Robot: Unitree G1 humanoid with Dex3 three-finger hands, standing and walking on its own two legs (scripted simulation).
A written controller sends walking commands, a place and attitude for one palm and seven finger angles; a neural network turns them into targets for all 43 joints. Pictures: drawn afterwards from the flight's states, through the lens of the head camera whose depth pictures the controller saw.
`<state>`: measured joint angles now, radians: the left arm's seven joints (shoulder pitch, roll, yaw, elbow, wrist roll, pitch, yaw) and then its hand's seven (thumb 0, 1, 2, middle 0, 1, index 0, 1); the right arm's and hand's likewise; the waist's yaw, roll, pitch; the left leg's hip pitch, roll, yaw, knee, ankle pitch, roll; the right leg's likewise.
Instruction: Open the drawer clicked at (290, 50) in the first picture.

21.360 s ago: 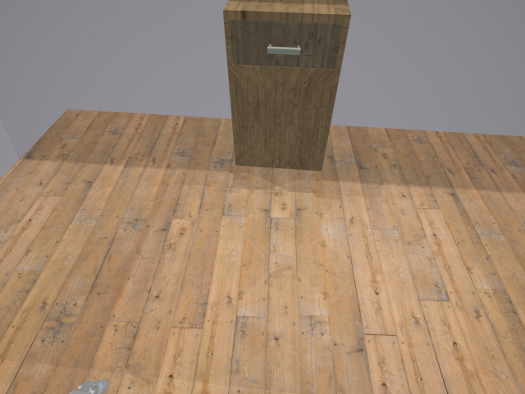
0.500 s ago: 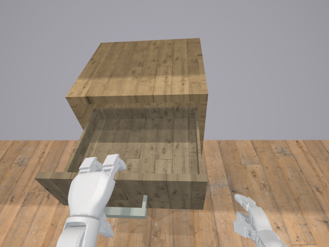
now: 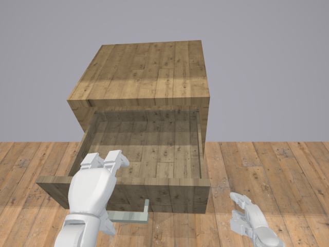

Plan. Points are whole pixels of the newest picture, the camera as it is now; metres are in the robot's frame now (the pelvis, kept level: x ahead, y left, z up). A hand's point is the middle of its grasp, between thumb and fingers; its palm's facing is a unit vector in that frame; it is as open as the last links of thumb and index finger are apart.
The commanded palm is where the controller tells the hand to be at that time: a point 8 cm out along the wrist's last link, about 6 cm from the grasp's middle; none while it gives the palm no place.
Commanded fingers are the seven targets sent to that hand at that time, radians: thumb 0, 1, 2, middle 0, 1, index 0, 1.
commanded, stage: draw the hand back to the body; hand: left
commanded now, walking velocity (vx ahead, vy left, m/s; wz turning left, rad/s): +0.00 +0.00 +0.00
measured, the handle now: (124, 209) +0.22 +0.17 -0.07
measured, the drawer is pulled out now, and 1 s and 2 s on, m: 0.30 0.30 0.30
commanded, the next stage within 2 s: step back with the hand held close in 1.52 s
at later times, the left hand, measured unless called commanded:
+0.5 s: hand (78, 194) +0.18 +0.22 +0.10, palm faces +0.13 -0.12 -0.98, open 13.9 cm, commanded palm +0.14 +0.22 +0.15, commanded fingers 0.00 -0.50 0.30 -0.30 -1.20 -0.30 -1.20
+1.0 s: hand (62, 177) +0.18 +0.23 +0.16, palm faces +0.38 -0.84 -0.37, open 11.5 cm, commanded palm +0.12 +0.27 +0.17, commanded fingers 0.00 0.38 0.68 -0.24 -0.64 -0.24 -0.64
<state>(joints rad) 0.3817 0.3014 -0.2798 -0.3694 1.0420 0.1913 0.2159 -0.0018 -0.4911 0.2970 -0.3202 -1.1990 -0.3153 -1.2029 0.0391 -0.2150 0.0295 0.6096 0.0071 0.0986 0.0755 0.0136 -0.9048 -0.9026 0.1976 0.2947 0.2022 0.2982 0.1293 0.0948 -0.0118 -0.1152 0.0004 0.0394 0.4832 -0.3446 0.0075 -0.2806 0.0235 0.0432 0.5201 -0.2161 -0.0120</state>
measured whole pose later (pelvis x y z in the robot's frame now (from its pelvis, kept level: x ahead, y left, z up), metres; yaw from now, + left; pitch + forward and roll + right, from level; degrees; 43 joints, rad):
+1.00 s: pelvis +0.01 +0.00 +0.00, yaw +4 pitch -4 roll -1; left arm 0.53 0.30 0.21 -0.53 0.00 -0.14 0.11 0.00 0.04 0.53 -0.27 -0.85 -0.27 -0.85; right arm 0.21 -0.20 0.03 0.64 -0.02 -0.19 -0.08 0.02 -0.90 -0.90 0.20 0.30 0.21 0.30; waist 0.05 0.04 0.05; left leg -0.05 0.00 -0.03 0.45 -0.34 0.01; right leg -0.16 0.01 -0.02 0.44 -0.21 -0.01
